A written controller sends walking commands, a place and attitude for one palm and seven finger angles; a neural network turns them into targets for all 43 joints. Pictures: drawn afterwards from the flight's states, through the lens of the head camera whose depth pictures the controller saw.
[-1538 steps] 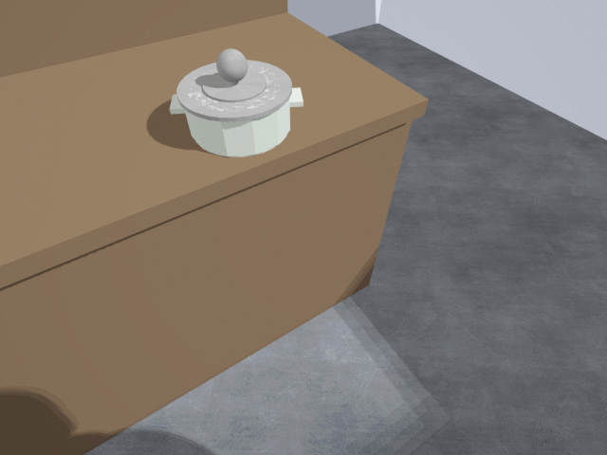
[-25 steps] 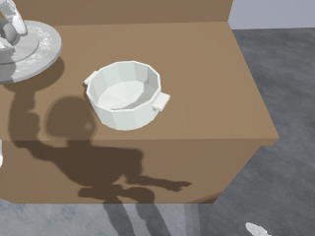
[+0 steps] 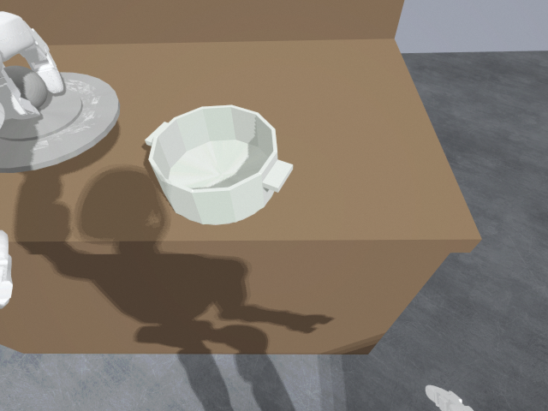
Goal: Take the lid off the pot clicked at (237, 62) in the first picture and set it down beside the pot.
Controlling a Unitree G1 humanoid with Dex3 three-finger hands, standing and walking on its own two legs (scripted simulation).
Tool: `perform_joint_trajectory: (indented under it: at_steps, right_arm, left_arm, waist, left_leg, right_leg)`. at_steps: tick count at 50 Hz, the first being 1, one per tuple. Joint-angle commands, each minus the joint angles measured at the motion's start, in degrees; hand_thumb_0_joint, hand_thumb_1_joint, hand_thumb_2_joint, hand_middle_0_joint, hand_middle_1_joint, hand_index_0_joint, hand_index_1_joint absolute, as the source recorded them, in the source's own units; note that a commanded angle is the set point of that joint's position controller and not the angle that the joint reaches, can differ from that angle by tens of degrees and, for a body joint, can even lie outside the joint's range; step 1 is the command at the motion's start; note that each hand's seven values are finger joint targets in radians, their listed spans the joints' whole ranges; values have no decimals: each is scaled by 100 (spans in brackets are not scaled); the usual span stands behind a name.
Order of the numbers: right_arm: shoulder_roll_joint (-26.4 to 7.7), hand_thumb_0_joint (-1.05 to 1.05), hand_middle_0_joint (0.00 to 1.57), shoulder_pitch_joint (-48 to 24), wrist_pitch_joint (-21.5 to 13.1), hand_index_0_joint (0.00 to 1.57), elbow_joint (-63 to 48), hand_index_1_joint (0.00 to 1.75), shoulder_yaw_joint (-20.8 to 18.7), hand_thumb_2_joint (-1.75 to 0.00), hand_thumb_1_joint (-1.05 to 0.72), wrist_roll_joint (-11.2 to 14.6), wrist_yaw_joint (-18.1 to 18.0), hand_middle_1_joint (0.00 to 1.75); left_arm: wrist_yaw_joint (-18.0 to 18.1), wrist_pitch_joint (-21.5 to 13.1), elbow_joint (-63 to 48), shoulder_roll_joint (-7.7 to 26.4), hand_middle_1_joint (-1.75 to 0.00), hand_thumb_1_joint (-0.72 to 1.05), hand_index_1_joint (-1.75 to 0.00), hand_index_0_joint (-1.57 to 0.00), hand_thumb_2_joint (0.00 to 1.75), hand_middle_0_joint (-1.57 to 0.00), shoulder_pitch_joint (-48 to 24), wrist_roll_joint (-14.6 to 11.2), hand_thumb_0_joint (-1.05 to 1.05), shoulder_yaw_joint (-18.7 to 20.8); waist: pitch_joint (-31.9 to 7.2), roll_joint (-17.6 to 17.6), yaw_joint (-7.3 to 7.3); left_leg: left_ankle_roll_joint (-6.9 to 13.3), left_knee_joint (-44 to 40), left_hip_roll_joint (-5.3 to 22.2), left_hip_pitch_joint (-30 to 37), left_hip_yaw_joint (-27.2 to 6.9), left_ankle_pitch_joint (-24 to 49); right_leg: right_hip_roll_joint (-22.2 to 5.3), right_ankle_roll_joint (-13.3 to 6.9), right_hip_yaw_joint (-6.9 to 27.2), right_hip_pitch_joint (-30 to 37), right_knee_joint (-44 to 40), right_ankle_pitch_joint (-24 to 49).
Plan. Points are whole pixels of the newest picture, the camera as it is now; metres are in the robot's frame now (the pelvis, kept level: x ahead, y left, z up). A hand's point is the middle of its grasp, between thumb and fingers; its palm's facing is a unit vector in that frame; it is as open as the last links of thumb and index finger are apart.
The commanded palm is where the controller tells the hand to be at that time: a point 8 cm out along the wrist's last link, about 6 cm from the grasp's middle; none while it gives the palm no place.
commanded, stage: lower the lid onto the table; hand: left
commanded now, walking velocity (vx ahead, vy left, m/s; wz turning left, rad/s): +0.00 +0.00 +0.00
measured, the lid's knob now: (21, 88) +0.47 +0.32 +0.24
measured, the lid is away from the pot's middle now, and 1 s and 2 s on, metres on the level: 0.23 0.23 0.24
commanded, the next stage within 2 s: none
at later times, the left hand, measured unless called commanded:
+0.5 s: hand (41, 109) +0.46 +0.30 +0.21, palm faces -0.30 -0.11 -0.95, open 7.8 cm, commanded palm +0.45 +0.31 +0.28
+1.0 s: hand (47, 133) +0.46 +0.32 +0.17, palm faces -0.36 -0.14 -0.92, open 7.8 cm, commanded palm +0.46 +0.32 +0.25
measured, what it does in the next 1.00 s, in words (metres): stands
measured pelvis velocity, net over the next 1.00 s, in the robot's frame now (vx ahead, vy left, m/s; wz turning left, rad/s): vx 0.01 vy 0.01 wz -0.01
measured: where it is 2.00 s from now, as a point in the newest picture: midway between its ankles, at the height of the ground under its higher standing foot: outside the picture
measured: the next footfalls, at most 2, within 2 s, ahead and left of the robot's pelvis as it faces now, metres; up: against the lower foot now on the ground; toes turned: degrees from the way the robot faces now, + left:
none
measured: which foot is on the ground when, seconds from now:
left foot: down 0.00-1.00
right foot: down 0.00-1.00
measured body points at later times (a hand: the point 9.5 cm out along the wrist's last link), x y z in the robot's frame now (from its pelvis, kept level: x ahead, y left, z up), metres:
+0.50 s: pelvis +0.01 +0.00 +0.00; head +0.06 -0.01 +0.45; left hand +0.47 +0.30 +0.26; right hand +0.09 -0.27 -0.12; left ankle +0.04 +0.08 -0.74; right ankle -0.03 -0.13 -0.74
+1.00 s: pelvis +0.01 +0.01 +0.00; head +0.07 +0.00 +0.45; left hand +0.47 +0.32 +0.22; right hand +0.09 -0.27 -0.12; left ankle +0.04 +0.08 -0.74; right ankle -0.03 -0.13 -0.74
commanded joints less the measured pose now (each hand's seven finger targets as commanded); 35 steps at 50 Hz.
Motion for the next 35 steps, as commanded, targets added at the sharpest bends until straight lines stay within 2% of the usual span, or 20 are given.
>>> perform_joint_trajectory:
  at_steps: [1, 2, 3, 7, 8, 10, 13, 14, 18, 19, 21, 22, 24, 25, 27, 28, 31, 32, 33, 35]
  right_arm:
    - [-871, 0, 20, -21, -193, 20, -556, 30, -297, -90, -90, -33, -74, 30]
    - [-921, 0, 20, 38, -215, 20, -528, 30, -327, -90, -90, -47, -64, 30]
    - [-902, 0, 20, 44, -231, 20, -569, 30, -336, -90, -90, -77, -51, 30]
    - [-928, 0, 20, 197, -258, 20, -516, 30, -345, -90, -90, -58, -58, 30]
    - [-910, 0, 20, 144, -225, 20, -512, 30, -336, -90, -90, -55, -41, 30]
    - [-899, 0, 20, 82, -212, 20, -555, 30, -360, -90, -90, -56, -39, 30]
    - [-927, 0, 20, 136, -211, 20, -597, 30, -377, -90, -90, -92, -9, 30]
    - [-919, 0, 20, 116, -205, 20, -579, 30, -387, -90, -90, -89, -25, 30]
    - [-941, 0, 20, 174, -171, 20, -605, 30, -389, -90, -90, -76, 8, 30]
    - [-930, 0, 20, 110, -151, 20, -601, 30, -389, -90, -90, -71, -6, 30]
    - [-942, 0, 20, 156, -140, 20, -578, 30, -398, -90, -90, -62, -9, 30]
    - [-986, 0, 20, 126, -146, 20, -598, 30, -417, -90, -90, -66, -5, 30]
    - [-960, 0, 20, 179, -165, 20, -584, 30, -412, -90, -90, -105, -26, 30]
    - [-939, 0, 20, 197, -176, 20, -585, 30, -396, -90, -90, -97, -31, 30]
    - [-970, 0, 20, 249, -168, 20, -518, 30, -399, -90, -90, -69, -41, 30]
    - [-964, 0, 20, 238, -158, 20, -537, 30, -404, -90, -90, -85, -28, 30]
    - [-941, 0, 20, 242, -169, 20, -511, 30, -413, -90, -90, -89, -45, 30]
    - [-982, 0, 20, 252, -193, 20, -516, 30, -428, -90, -90, -88, -40, 30]
    - [-961, 0, 20, 288, -192, 20, -541, 30, -428, -90, -90, -116, -33, 30]
    - [-939, 0, 20, 271, -196, 20, -521, 30, -409, -90, -90, -106, -35, 30]
  left_arm:
    - [313, -80, -1001, 1744, -89, 48, -92, -94, 119, -89, -3290, 108, 0, 457]
    - [329, -113, -1089, 1687, -89, 48, -92, -94, 119, -89, -3268, 31, 0, 406]
    - [385, -162, -1585, 2081, -89, 48, -92, -94, 119, -89, -3552, 138, 0, 699]
    - [365, -220, -672, 1754, -89, 48, -92, -94, 119, -89, -2620, 35, 0, 622]
    - [372, -242, -770, 1900, -89, 48, -92, -94, 119, -89, -2784, 92, 0, 706]
    - [358, -251, -1015, 1718, -89, 48, -92, -94, 119, -89, -2966, 60, 0, 558]
    - [434, -318, -1485, 2093, -89, 48, -92, -94, 119, -89, -2990, 81, 0, 865]
    - [414, -307, -1260, 1874, -89, 48, -92, -94, 119, -89, -2894, 69, 0, 761]
    - [436, -330, -1097, 2020, -89, 48, -92, -94, 119, -89, -2452, 34, 0, 938]
    - [411, -329, -915, 1796, -89, 48, -92, -94, 119, -89, -2458, 8, 0, 779]
    - [421, -329, -1007, 1854, -89, 48, -92, -94, 119, -89, -2632, -5, 0, 776]
    - [435, -342, -1194, 1781, -89, 48, -92, -94, 119, -89, -2668, -68, 0, 708]
    - [483, -382, -1282, 2056, -89, 48, -92, -94, 119, -89, -2799, 36, 0, 942]
    - [488, -395, -1095, 2100, -89, 48, -92, -94, 119, -89, -2672, 50, 0, 995]
    - [454, -417, -686, 1754, -89, 48, -92, -94, 119, -89, -2476, -68, 0, 723]
    - [470, -441, -905, 1946, -89, 48, -92, -94, 119, -89, -2660, -9, 0, 854]
    - [472, -466, -893, 1691, -89, 48, -92, -94, 119, -89, -2825, -14, 0, 626]
    - [498, -487, -918, 1720, -89, 48, -92, -94, 119, -89, -2679, -69, 0, 659]
    - [537, -526, -1207, 2033, -89, 48, -92, -94, 119, -89, -2779, 8, 0, 919]
    - [525, -546, -874, 1890, -89, 48, -92, -94, 119, -89, -2527, -13, 0, 867]
  waist:
    - [-2246, 235, -110]
    - [-2365, 365, -130]
    - [-2757, 530, -54]
    - [-2266, 264, -114]
    - [-2163, 151, -89]
    - [-2293, 228, -97]
    - [-2652, 471, -65]
    - [-2520, 437, -113]
    - [-2417, 246, -64]
    - [-2229, 212, -107]
    - [-2338, 166, -102]
    - [-2453, 473, -128]
    - [-2691, 423, -109]
    - [-2571, 353, -98]
    - [-2340, 222, -160]
    - [-2441, 181, -110]
    - [-2503, 252, -167]
    - [-2573, 487, -170]
    - [-2766, 406, -125]
    - [-2548, 398, -141]
  left_leg:
    - [237, -171, -114, 1772, -163, 969]
    - [220, -130, -97, 1907, -188, 1151]
    - [218, -136, -108, 2071, -231, 1236]
    - [214, -60, -99, 1820, -211, 1511]
    - [206, -128, -83, 1727, -195, 1272]
    - [242, -115, -106, 1817, -190, 1248]
    - [222, -47, -91, 2067, -264, 1835]
    - [235, -13, -80, 2090, -266, 1874]
    - [197, -63, -73, 1889, -246, 1680]
    - [225, -58, -91, 1802, -212, 1525]
    - [228, -84, -83, 1834, -229, 1356]
    - [214, -41, -65, 1994, -231, 1589]
    - [241, 4, -86, 2101, -248, 1705]
    - [230, -1, -92, 1989, -247, 1674]
    - [228, -16, -79, 1837, -213, 1580]
    - [218, -52, -64, 1864, -239, 1492]
    - [237, -16, -68, 1995, -250, 1474]
    - [230, 58, -59, 2081, -241, 1746]
    - [222, 47, -52, 2165, -283, 1819]
    - [234, 80, -77, 2044, -268, 1913]
  right_leg:
    - [363, -285, -47, -119, -237, 1251]
    - [351, -306, -53, -120, -238, 1309]
    - [383, -305, -7, 23, -212, 1352]
    - [379, -314, -77, -140, -222, 1491]
    - [390, -294, -67, -133, -228, 1413]
    - [378, -295, -48, -115, -225, 1432]
    - [401, -315, -17, 8, -181, 1698]
    - [410, -313, -54, -139, -180, 1639]
    - [411, -302, -60, -126, -178, 1513]
    - [408, -302, -72, -217, -195, 1477]
    - [412, -293, -69, -184, -194, 1406]
    - [381, -318, -57, -246, -201, 1425]
    - [413, -305, -30, -146, -171, 1538]
    - [415, -304, -42, -131, -157, 1551]
    - [392, -294, -66, -225, -201, 1518]
    - [400, -281, -54, -179, -174, 1480]
    - [406, -273, -53, -298, -180, 1429]
    - [383, -304, -40, -310, -177, 1509]
    - [410, -292, -26, -213, -151, 1563]
    - [407, -290, -39, -273, -139, 1647]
